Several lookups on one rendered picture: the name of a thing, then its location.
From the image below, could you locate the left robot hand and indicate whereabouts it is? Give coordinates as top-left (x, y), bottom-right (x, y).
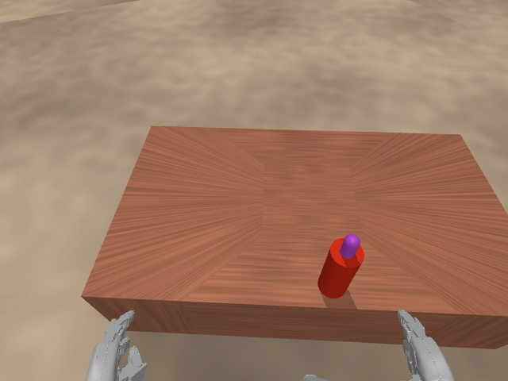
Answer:
top-left (86, 310), bottom-right (147, 381)

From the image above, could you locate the right robot hand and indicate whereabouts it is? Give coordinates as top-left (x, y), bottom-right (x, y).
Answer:
top-left (398, 310), bottom-right (455, 381)

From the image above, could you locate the bottle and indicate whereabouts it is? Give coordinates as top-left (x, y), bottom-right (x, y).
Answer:
top-left (317, 234), bottom-right (364, 298)

